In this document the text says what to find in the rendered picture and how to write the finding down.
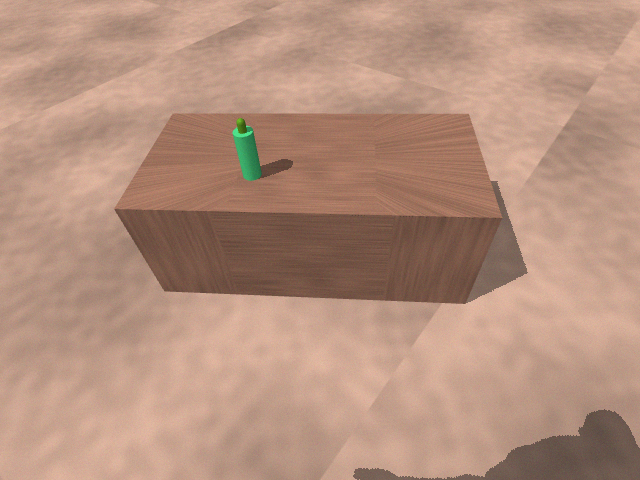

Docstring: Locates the bottle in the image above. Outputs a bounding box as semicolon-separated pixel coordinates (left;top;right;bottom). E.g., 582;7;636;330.
232;118;262;181

